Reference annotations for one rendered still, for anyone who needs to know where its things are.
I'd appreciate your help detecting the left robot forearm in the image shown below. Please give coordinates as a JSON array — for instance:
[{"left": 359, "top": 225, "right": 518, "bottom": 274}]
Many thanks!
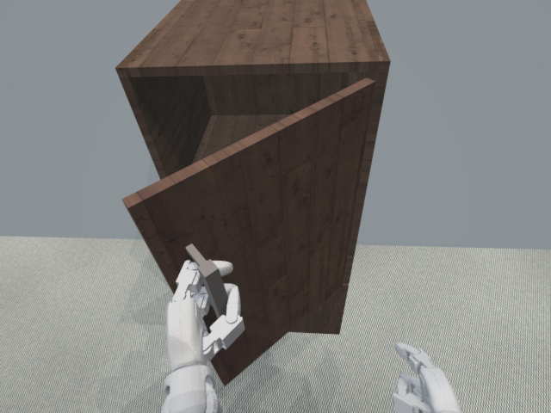
[{"left": 161, "top": 364, "right": 223, "bottom": 413}]

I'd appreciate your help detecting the left robot hand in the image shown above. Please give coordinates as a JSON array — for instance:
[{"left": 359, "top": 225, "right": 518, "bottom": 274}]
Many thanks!
[{"left": 166, "top": 260, "right": 245, "bottom": 373}]

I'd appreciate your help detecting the cupboard door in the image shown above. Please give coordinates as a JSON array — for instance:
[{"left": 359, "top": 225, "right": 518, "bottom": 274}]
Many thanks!
[{"left": 122, "top": 78, "right": 375, "bottom": 386}]

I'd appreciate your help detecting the handle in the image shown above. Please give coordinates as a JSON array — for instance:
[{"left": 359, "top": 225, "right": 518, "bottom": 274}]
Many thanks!
[{"left": 185, "top": 244, "right": 228, "bottom": 318}]

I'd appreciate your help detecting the right robot hand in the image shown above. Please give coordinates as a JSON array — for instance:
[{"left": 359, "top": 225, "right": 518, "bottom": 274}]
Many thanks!
[{"left": 393, "top": 342, "right": 462, "bottom": 413}]

